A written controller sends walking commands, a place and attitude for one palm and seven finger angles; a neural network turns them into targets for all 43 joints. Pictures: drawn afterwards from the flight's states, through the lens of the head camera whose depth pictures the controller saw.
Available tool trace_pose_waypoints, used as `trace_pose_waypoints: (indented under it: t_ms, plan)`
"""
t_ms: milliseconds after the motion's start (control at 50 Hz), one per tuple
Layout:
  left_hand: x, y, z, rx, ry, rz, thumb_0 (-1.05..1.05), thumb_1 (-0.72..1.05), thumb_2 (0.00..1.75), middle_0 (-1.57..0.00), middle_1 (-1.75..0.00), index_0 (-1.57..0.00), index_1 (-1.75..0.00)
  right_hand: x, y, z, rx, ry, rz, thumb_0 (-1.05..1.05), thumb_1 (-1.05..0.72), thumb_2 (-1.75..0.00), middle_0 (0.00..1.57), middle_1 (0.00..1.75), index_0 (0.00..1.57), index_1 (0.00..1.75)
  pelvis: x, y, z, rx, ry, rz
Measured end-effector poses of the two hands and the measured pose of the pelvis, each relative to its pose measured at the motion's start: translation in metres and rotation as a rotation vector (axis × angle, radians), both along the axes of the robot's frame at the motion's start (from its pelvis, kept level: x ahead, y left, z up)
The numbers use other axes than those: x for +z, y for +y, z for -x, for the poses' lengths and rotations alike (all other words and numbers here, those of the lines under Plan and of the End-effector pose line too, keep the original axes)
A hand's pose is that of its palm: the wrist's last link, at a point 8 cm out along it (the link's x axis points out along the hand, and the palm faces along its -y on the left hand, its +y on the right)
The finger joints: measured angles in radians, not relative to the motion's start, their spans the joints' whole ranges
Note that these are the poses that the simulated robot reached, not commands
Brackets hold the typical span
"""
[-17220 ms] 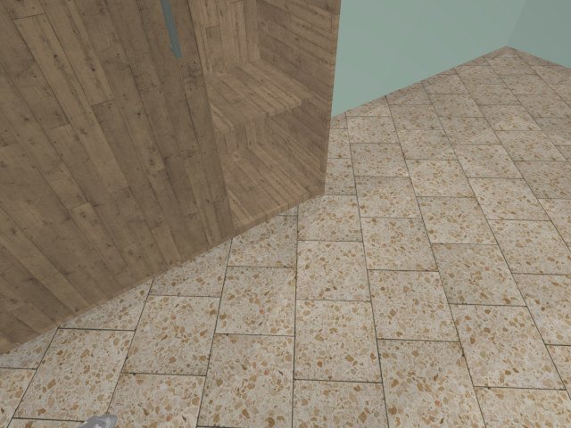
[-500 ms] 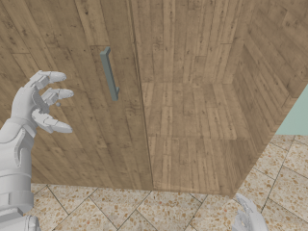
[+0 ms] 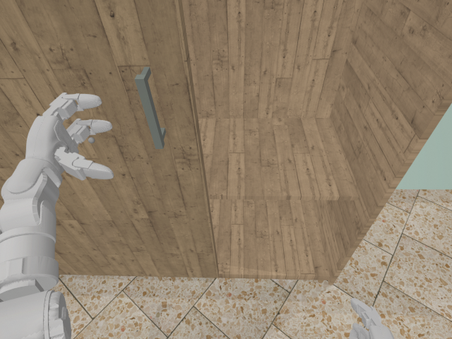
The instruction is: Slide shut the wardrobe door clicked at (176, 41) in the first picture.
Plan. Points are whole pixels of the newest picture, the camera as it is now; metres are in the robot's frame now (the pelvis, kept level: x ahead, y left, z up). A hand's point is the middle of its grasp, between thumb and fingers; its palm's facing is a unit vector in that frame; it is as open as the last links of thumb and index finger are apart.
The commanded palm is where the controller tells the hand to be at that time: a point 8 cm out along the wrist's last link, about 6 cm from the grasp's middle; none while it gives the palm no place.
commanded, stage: move the hooked fingers beside the handle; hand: left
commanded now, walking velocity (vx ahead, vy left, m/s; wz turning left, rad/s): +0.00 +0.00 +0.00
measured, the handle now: (153, 110) +0.49 +0.17 +0.17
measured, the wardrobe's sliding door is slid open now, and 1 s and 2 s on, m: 0.49 0.49 0.49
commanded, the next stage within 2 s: feel for the door with the fingertips in 1.14 s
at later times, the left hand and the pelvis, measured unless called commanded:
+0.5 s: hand (112, 126) +0.42 +0.22 +0.19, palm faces +0.05 -1.00 -0.04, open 14.0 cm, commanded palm +0.38 +0.27 +0.18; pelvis +0.01 +0.01 +0.00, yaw -1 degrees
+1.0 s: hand (117, 128) +0.41 +0.21 +0.19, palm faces +0.05 -1.00 -0.03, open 14.0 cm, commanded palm +0.38 +0.27 +0.17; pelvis +0.00 +0.00 +0.00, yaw -1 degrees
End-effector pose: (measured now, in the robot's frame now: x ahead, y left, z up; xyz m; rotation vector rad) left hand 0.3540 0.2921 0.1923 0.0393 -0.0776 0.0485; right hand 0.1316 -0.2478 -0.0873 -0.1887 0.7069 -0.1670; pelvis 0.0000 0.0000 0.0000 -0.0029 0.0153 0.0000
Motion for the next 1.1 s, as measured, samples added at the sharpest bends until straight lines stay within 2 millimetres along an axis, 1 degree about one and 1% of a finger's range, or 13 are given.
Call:
trace_pose_waypoints:
  t_ms: [80,280,400,480,580,720,820,900,980,1100]
  plan:
    - [-0.003,-0.004,-0.007,0.002,0.016,-0.003,-0.01,-0.5,0.3,-0.3,-1.2,-0.3,-1.2,-0.002,0.001,0.004,-0.006,0.021,0.001,0.01,-0.91,-0.9,0.2,0.3,0.2,0.3,0.0,0.002,-0.001,0.002,0.004,0.001]
    - [-0.002,-0.022,-0.033,-0.014,0.017,0.001,-0.01,-0.5,0.3,-0.3,-1.2,-0.3,-1.2,-0.008,0.004,0.012,-0.02,0.067,-0.004,0.01,-0.91,-0.9,0.2,0.3,0.2,0.3,0.0,0.005,-0.004,-0.002,0.016,0.001]
    - [-0.002,-0.023,-0.043,-0.005,0.016,0.012,-0.01,-0.5,0.3,-0.3,-1.2,-0.3,-1.2,-0.009,0.003,0.021,-0.042,0.095,-0.009,0.01,-0.91,-0.9,0.2,0.3,0.2,0.3,0.001,0.005,-0.007,-0.015,0.025,0.0]
    - [-0.004,-0.02,-0.042,-0.001,0.015,-0.001,-0.01,-0.5,0.3,-0.3,-1.2,-0.3,-1.2,-0.011,0.0,0.027,-0.055,0.112,-0.01,0.01,-0.91,-0.9,0.2,0.3,0.2,0.3,0.001,0.005,-0.008,-0.018,0.026,0.001]
    - [-0.002,-0.02,-0.033,-0.006,-0.008,0.001,-0.01,-0.5,0.3,-0.3,-1.2,-0.3,-1.2,-0.011,-0.002,0.027,-0.054,0.121,-0.009,0.01,-0.91,-0.9,0.2,0.3,0.2,0.3,0.002,0.006,-0.009,-0.017,0.021,0.001]
    - [-0.008,-0.022,-0.027,0.003,0.027,0.001,-0.01,-0.5,0.3,-0.3,-1.2,-0.3,-1.2,-0.009,0.0,0.015,-0.032,0.096,-0.003,0.01,-0.91,-0.9,0.2,0.3,0.2,0.3,0.001,0.004,-0.006,-0.004,0.012,0.002]
    - [-0.002,-0.029,-0.028,-0.004,0.004,0.002,-0.01,-0.5,0.3,-0.3,-1.2,-0.3,-1.2,-0.005,0.003,0.005,-0.019,0.061,-0.005,0.01,-0.91,-0.9,0.2,0.3,0.2,0.3,0.001,0.004,-0.004,-0.001,0.007,0.001]
    - [0.0,-0.033,-0.033,-0.011,0.011,0.007,-0.01,-0.5,0.3,-0.3,-1.2,-0.3,-1.2,-0.004,0.004,0.002,-0.013,0.048,-0.013,0.01,-0.91,-0.9,0.2,0.3,0.2,0.3,0.001,0.002,-0.003,-0.003,0.009,0.0]
    - [-0.002,-0.032,-0.035,-0.004,0.021,0.007,-0.01,-0.5,0.3,-0.3,-1.2,-0.3,-1.2,-0.004,0.004,0.005,-0.019,0.047,-0.021,0.01,-0.91,-0.9,0.2,0.3,0.2,0.3,0.001,0.001,-0.002,-0.009,0.013,-0.002]
    - [-0.005,-0.025,-0.03,0.011,0.016,0.007,-0.01,-0.5,0.3,-0.3,-1.2,-0.3,-1.2,-0.007,-0.001,0.016,-0.033,0.075,-0.019,0.01,-0.91,-0.9,0.2,0.3,0.2,0.3,0.001,0.0,-0.002,-0.013,0.012,-0.001]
